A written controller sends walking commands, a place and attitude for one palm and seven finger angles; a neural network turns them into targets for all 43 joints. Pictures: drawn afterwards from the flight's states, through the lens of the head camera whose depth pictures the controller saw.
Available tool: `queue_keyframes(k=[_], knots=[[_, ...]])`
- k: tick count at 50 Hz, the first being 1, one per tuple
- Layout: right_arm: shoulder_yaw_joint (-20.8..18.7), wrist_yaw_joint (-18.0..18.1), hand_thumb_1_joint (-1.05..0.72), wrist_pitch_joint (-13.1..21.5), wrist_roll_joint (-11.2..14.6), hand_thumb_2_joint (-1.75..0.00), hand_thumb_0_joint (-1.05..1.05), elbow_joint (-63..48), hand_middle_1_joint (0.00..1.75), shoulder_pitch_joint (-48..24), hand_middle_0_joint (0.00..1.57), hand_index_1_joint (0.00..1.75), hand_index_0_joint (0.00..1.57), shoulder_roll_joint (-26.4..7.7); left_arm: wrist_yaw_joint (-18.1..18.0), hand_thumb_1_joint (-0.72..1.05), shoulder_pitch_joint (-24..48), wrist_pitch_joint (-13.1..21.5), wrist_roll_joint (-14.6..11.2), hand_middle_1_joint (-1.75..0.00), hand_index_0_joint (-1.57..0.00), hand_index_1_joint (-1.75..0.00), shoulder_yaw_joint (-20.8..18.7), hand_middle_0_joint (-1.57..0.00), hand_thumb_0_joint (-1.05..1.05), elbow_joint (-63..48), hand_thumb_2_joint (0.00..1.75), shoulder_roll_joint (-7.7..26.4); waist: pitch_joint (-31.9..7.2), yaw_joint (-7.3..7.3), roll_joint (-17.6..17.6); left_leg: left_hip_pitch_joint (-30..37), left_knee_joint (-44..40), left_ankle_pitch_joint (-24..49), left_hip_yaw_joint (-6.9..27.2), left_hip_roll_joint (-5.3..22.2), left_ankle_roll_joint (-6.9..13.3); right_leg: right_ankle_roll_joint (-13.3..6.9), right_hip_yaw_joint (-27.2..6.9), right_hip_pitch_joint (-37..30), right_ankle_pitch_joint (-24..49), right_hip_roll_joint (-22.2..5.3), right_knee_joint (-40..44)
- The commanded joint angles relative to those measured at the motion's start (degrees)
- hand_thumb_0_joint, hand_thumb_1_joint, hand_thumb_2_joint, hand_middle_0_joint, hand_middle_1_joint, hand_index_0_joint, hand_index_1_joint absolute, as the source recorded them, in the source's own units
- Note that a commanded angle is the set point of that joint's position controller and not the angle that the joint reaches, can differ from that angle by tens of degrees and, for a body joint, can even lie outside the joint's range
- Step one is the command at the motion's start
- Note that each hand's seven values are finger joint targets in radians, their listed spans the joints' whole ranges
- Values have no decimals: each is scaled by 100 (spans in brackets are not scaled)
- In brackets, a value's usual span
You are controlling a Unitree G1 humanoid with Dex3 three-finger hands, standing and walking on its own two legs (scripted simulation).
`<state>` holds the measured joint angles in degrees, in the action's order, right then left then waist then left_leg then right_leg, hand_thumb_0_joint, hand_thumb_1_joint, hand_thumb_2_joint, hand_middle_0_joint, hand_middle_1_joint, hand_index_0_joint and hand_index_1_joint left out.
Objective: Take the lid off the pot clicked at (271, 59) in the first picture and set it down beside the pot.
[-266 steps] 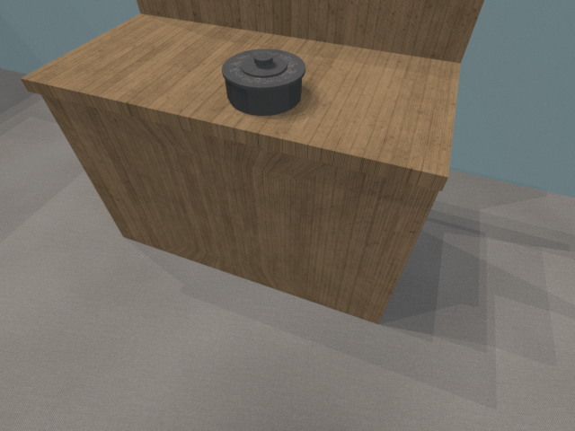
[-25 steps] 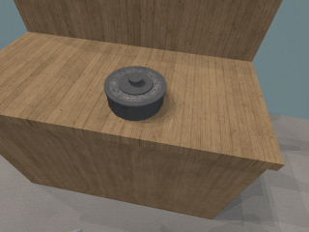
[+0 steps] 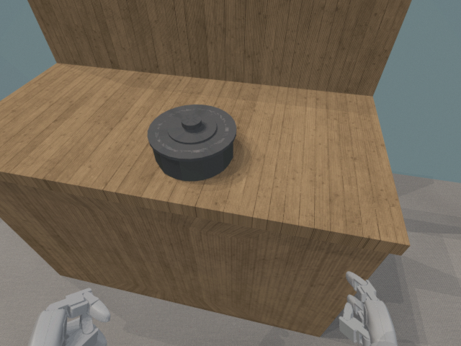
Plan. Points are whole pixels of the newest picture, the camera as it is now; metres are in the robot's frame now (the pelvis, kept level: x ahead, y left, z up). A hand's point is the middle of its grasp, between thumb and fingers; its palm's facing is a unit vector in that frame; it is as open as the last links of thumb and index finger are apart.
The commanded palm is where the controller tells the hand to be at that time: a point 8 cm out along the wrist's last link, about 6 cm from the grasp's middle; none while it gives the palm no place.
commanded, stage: lift the closed hand beside the body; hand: left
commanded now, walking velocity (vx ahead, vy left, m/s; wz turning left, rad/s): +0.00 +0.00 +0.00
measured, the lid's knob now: (191, 121) +0.55 +0.17 +0.10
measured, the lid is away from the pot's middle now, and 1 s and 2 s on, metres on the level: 0.00 0.00 0.00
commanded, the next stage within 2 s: raise the hand higher, near the body in 0.02 s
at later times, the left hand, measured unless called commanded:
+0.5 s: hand (90, 287) +0.17 +0.23 +0.08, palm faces +0.29 -0.85 -0.45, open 3.1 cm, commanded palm +0.12 +0.27 +0.11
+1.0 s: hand (79, 244) +0.20 +0.24 +0.14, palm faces +0.33 -0.84 -0.44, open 3.1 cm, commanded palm +0.16 +0.27 +0.17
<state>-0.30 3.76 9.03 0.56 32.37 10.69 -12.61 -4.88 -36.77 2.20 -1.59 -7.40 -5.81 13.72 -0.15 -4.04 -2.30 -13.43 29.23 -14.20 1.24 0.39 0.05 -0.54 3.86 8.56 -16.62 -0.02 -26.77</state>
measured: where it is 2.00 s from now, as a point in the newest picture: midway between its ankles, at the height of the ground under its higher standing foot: outside the picture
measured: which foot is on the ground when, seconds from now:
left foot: down 0.00-1.00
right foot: down 0.00-1.00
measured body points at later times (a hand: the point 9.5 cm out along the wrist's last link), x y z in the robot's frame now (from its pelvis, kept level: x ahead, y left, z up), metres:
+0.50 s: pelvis +0.03 -0.01 +0.00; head +0.02 -0.04 +0.45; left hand +0.15 +0.27 +0.10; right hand +0.22 -0.23 -0.08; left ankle +0.02 +0.12 -0.74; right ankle -0.02 -0.11 -0.74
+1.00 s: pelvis +0.03 +0.01 +0.00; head +0.02 -0.02 +0.45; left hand +0.18 +0.28 +0.17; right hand +0.23 -0.20 -0.08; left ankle +0.02 +0.12 -0.74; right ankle -0.02 -0.11 -0.74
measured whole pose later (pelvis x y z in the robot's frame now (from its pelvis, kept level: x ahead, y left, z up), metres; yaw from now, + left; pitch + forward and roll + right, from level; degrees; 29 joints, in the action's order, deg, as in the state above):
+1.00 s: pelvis +0.03 +0.01 +0.00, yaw -1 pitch -3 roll +0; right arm 1.0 3.2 6.8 0.6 34.1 10.5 -11.2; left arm -4.1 -34.0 5.5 -2.6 -14.7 -26.8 18.6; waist 0.4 -4.3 -3.8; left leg -8.0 25.8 -15.3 -0.3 -0.3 0.6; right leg 0.2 2.4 3.8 -17.4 -0.8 -23.9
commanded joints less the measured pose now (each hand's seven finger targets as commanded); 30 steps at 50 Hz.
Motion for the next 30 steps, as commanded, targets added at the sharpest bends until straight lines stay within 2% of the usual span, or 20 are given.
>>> queue_keyframes(k=[1,2,3,4,6,8,9,10,12,14,17,19,20,21,24,25,26,28,29,30], knots=[[-173,110,-90,347,5,-90,0,-797,30,-631,20,30,20,-448,-75,90,90,411,-14,-150,-130,-150,-707,-130,0,-1524,90,943,-195,115,204,563,-378,771,-249,-94,174,51,-119,420,790,-105,663],[-170,119,-90,358,0,-90,0,-761,30,-657,20,30,20,-415,-68,90,-21,409,-15,-150,-130,-150,-699,-130,0,-1510,90,896,-172,101,155,602,-383,821,-265,-96,189,61,-123,415,854,-109,669],[-180,127,-90,366,0,-90,0,-749,30,-665,20,30,20,-425,-79,90,-44,426,-13,-150,-130,-150,-852,-130,0,-1679,90,1038,-263,55,0,661,-399,914,-269,-87,179,52,-130,325,928,-118,651],[-191,129,-90,361,0,-90,0,-685,30,-727,20,30,20,-410,-91,90,-165,400,0,-150,-130,-150,-1001,-130,0,-1546,90,1126,-144,36,82,645,-362,937,-279,-93,180,63,-125,378,970,-108,710],[-183,143,-90,383,7,-90,0,-686,30,-742,20,30,20,-389,-77,90,-119,449,-17,-150,-130,-150,-1018,-130,0,-1725,90,1133,-147,32,180,676,-399,1045,-259,-76,191,71,-137,306,1097,-131,691],[-196,144,-90,373,8,-90,0,-653,30,-755,20,30,20,-366,-34,90,-382,442,-12,-150,-130,-150,-890,-130,0,-1585,90,940,-138,35,287,727,-399,1150,-292,-60,210,104,-126,298,1263,-130,669],[-224,132,-90,362,21,-90,0,-636,30,-803,20,30,20,-377,-28,90,-440,453,-4,-150,-130,-150,-1046,-130,0,-1607,90,1057,-66,-1,223,729,-378,1198,-296,-56,200,94,-120,314,1279,-115,719],[-197,121,-90,391,17,-90,0,-674,30,-772,20,30,20,-379,-11,90,-307,501,-1,-150,-130,-150,-894,-130,0,-1833,90,985,-139,48,140,770,-398,1228,-303,-68,208,102,-110,281,1342,-131,682],[-207,129,-90,407,10,-90,0,-650,30,-780,20,30,20,-376,-3,90,-403,534,3,-150,-130,-150,-950,-130,0,-1925,90,1029,-179,18,192,829,-402,1308,-312,-58,218,113,-99,245,1422,-129,662],[-252,141,-90,403,14,-90,0,-597,30,-837,20,30,20,-369,-40,90,-486,541,20,-150,-130,-150,-1291,-130,0,-1909,90,1296,-183,-40,288,852,-393,1365,-310,-46,218,118,-102,253,1491,-116,693],[-217,138,-90,419,16,-90,0,-648,30,-804,20,30,20,-366,5,90,-414,617,7,-150,-130,-150,-1071,-130,0,-2179,90,1108,-235,9,205,920,-419,1418,-313,-50,229,125,-102,216,1548,-137,658],[-235,145,-90,401,24,-90,0,-620,30,-829,20,30,20,-380,-15,90,-338,624,16,-150,-130,-150,-1237,-130,0,-2210,90,1265,-169,-5,269,949,-417,1397,-304,-50,229,123,-93,279,1507,-114,708],[-211,146,-90,395,18,-90,0,-651,30,-811,20,30,20,-354,2,90,-333,639,-2,-150,-130,-150,-1113,-130,0,-2242,90,1120,-141,30,261,926,-435,1387,-306,-50,235,124,-76,258,1507,-119,700],[-220,155,-90,395,28,-90,0,-672,30,-798,20,30,20,-387,-2,90,-212,664,-10,-150,-130,-150,-1193,-130,0,-2381,90,1236,-239,15,293,997,-442,1422,-307,-36,231,131,-92,240,1536,-131,692],[-205,147,-90,369,20,-90,0,-650,30,-819,20,30,20,-388,-14,90,-218,649,-5,-150,-130,-150,-1276,-130,0,-2477,90,1282,-239,-12,-35,1060,-428,1542,-309,-49,218,112,-99,210,1671,-119,679],[-172,136,-90,369,12,-90,0,-696,30,-785,20,30,20,-348,2,90,-148,665,-20,-150,-130,-150,-1120,-130,0,-2587,90,1137,-223,38,14,1031,-450,1574,-293,-45,217,110,-54,171,1700,-121,652],[-190,142,-90,351,15,-90,0,-686,30,-771,20,30,20,-375,-3,90,-150,655,-26,-150,-130,-150,-1203,-130,0,-2545,90,1212,-293,11,149,1068,-464,1603,-283,-24,216,116,-54,151,1710,-119,634],[-179,143,-90,317,6,-90,0,-706,30,-769,20,30,20,-377,-4,90,-81,653,-29,-150,-130,-150,-1214,-130,0,-2606,90,1212,-252,17,111,1071,-466,1667,-286,-26,219,121,-58,145,1804,-118,634],[-188,133,-90,299,14,-90,0,-700,30,-813,20,30,20,-400,-16,90,-58,648,-39,-150,-130,-150,-1375,-130,0,-2674,90,1359,-267,-14,67,1091,-434,1698,-283,-29,211,109,-78,142,1848,-98,664],[-150,121,-90,296,1,-90,0,-736,30,-783,20,30,20,-347,4,90,-83,657,-51,-150,-130,-150,-1225,-130,0,-2721,90,1185,-303,18,64,1058,-453,1780,-264,-35,214,104,-44,50,1943,-114,606]])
